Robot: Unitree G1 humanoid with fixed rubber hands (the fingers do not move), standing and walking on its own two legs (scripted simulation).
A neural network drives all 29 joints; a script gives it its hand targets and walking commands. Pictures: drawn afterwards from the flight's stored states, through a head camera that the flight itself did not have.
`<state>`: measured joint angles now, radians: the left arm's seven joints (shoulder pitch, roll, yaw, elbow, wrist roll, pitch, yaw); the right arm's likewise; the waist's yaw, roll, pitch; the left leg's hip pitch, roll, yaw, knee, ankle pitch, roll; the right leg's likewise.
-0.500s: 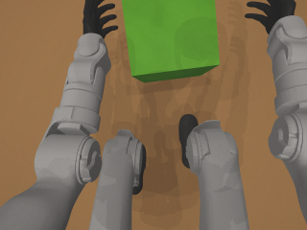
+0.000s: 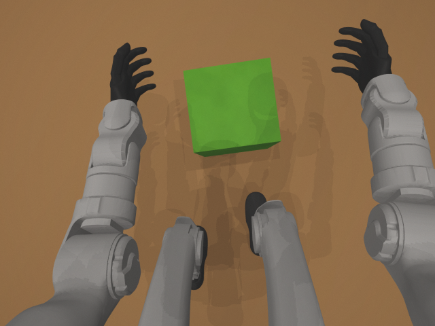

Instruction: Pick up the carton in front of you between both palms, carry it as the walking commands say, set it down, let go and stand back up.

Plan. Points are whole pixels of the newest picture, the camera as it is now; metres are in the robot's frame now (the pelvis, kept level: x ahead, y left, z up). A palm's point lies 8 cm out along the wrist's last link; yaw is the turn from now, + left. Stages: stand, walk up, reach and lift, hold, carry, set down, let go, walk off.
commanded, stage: set down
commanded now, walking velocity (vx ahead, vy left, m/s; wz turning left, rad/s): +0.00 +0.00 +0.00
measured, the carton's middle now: (231, 115) +0.51 -0.06 -0.44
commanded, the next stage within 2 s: let go in 0.18 s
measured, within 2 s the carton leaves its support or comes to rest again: neither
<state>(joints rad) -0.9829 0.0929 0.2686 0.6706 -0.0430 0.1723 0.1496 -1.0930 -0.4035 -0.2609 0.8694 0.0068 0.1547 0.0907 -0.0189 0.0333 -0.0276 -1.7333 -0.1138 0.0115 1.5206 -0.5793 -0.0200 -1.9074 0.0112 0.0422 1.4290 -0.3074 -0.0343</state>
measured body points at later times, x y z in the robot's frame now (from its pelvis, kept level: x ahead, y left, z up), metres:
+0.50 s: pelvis +0.06 -0.01 +0.13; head +0.31 -0.06 +0.51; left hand +0.45 +0.14 +0.01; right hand +0.42 -0.29 +0.00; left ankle +0.04 +0.12 -0.53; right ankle +0.13 -0.10 -0.53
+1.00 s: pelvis +0.11 +0.01 +0.21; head +0.17 +0.00 +0.65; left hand +0.31 +0.23 +0.13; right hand +0.27 -0.24 +0.12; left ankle +0.04 +0.12 -0.53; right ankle +0.13 -0.10 -0.53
